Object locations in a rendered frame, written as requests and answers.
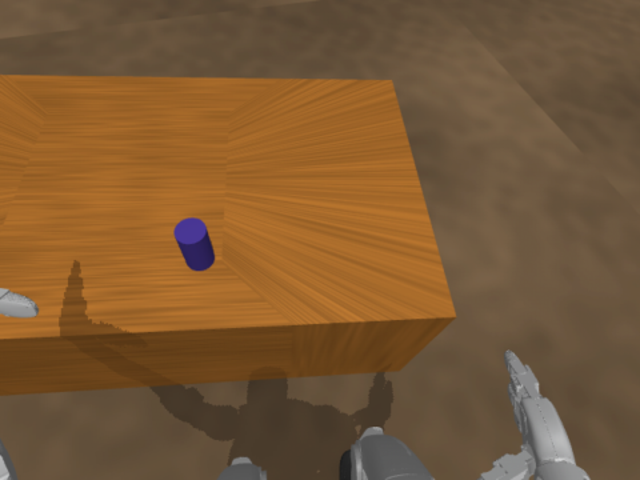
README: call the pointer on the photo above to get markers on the right robot hand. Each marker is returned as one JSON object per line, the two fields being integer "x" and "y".
{"x": 544, "y": 437}

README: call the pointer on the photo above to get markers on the can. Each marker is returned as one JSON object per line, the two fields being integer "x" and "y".
{"x": 194, "y": 242}

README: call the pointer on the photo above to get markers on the right robot arm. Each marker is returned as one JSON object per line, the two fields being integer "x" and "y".
{"x": 560, "y": 471}

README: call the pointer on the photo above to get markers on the left robot hand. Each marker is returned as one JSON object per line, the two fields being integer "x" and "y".
{"x": 16, "y": 305}

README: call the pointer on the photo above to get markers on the left robot arm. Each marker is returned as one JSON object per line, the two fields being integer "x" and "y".
{"x": 7, "y": 469}

